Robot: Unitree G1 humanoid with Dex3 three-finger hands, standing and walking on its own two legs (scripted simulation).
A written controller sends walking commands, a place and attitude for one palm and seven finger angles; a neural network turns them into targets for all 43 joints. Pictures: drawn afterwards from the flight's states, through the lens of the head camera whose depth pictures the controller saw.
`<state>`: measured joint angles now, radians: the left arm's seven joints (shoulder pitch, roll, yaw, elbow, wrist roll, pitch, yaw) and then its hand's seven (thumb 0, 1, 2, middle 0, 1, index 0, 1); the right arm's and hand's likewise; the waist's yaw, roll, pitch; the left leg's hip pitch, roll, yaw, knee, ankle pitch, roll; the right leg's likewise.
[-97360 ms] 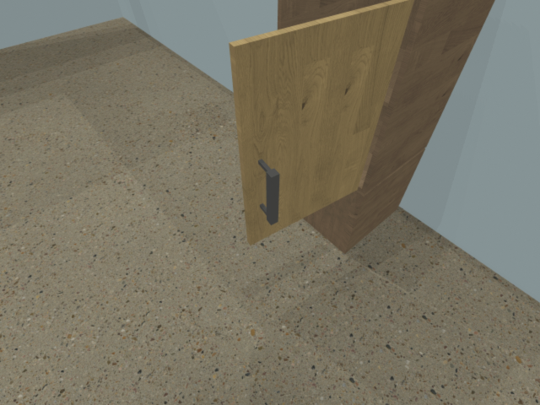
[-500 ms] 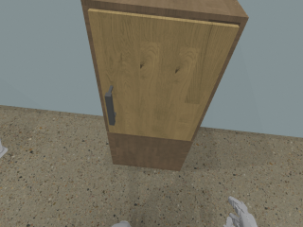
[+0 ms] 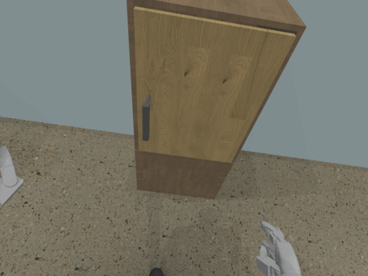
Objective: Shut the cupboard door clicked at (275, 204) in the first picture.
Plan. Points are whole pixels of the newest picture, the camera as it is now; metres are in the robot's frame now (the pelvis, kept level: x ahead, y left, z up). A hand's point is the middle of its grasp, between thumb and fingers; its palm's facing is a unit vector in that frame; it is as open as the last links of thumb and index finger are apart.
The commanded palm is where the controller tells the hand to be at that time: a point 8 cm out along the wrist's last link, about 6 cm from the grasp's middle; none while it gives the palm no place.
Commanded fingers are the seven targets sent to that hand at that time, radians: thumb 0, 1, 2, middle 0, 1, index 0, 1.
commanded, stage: stop stepping back and stand still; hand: left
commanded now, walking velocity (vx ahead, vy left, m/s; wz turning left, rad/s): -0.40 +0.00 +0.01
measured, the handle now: (147, 118) +0.63 +0.19 -0.11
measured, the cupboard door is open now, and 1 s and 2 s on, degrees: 0 0 0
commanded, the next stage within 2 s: let the arm hang, fingers relaxed in 1.84 s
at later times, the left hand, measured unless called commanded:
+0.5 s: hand out of the picture +0.07 +0.32 +0.18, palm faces +0.49 -0.83 -0.27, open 7.4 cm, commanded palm +0.02 +0.35 +0.18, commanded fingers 0.00 0.90 0.90 -0.20 -0.30 -0.20 -0.30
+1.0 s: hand out of the picture -0.10 +0.43 +0.17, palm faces +0.59 -0.72 -0.36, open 7.4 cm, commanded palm -0.17 +0.45 +0.18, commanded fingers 0.00 0.90 0.90 -0.20 -0.30 -0.20 -0.30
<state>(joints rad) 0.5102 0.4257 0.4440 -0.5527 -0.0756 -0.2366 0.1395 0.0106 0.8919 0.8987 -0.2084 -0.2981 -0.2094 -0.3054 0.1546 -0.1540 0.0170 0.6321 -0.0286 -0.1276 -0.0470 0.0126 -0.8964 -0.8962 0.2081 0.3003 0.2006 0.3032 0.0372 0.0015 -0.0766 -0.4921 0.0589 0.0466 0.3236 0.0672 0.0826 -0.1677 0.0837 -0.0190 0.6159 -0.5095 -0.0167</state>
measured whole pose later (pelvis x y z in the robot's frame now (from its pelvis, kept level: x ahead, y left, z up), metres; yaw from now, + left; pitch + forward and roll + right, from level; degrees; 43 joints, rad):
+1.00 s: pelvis -0.29 +0.14 -0.01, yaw +3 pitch -2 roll +2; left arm 0.41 0.38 0.45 -0.40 -0.03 -0.16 0.16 0.01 0.89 0.90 -0.20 -0.30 -0.20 -0.30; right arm 0.23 -0.19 -0.01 0.66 0.00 -0.10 -0.07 0.01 -0.90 -0.90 0.21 0.30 0.20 0.30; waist 0.02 -0.05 -0.01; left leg -0.22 0.05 0.09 0.58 -0.31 -0.02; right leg -0.50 -0.03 -0.03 1.00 -0.37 0.00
